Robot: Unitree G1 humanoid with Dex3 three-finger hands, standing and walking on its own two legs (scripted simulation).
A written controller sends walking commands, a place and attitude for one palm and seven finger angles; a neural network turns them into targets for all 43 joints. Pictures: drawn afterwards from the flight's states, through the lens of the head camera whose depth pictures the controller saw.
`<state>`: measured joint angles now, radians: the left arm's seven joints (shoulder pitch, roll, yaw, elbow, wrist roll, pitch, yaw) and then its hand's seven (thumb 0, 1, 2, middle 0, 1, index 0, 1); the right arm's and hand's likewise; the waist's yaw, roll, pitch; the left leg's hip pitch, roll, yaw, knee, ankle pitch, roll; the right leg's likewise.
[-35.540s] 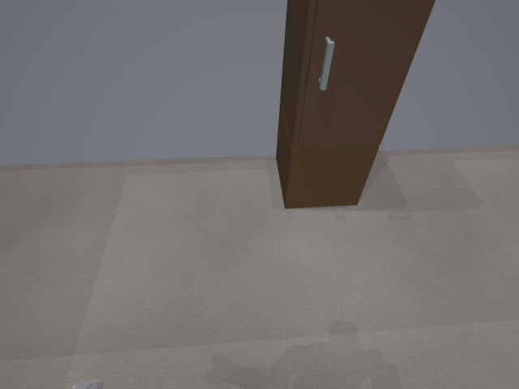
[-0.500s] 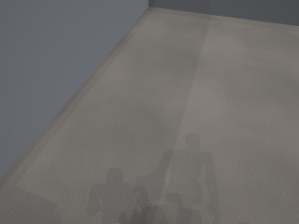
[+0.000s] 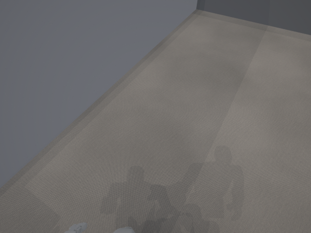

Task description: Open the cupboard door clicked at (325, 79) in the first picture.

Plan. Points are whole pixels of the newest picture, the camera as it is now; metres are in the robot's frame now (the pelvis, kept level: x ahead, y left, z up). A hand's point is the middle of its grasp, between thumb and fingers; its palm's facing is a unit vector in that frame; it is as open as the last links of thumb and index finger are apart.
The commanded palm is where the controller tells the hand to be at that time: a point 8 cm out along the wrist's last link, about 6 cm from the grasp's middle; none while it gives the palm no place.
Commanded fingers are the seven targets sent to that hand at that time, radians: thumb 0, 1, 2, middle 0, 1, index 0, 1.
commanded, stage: turn to face it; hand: left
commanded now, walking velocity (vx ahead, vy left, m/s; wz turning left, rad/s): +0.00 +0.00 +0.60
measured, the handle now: out of the picture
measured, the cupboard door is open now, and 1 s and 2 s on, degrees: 52 52 52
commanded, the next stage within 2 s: none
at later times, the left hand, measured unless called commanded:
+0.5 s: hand out of the picture +0.09 +0.20 -0.15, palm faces +0.34 -0.89 -0.31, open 7.4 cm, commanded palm none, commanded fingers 0.00 0.90 0.90 -0.20 -0.30 -0.20 -0.30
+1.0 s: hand out of the picture +0.04 +0.15 -0.15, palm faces +0.62 -0.74 -0.25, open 7.4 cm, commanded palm none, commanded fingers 0.00 0.90 0.90 -0.20 -0.30 -0.20 -0.30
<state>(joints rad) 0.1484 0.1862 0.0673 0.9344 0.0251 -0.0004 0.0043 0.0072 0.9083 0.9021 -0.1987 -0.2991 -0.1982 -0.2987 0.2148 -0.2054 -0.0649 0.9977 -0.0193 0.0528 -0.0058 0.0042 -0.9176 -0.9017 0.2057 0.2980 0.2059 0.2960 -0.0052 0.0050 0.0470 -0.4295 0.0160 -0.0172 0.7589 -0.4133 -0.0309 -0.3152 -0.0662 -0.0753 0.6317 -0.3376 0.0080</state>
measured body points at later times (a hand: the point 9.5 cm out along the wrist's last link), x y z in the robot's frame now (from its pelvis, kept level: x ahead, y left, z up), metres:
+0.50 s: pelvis +0.07 -0.05 +0.00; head +0.12 -0.04 +0.44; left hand +0.07 +0.25 -0.13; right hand +0.24 -0.26 -0.15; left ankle +0.04 +0.12 -0.72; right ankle +0.12 -0.17 -0.73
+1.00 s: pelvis +0.10 -0.07 +0.01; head +0.14 -0.03 +0.45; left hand +0.01 +0.19 -0.13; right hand +0.33 -0.22 -0.13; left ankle +0.04 +0.05 -0.72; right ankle +0.18 -0.19 -0.69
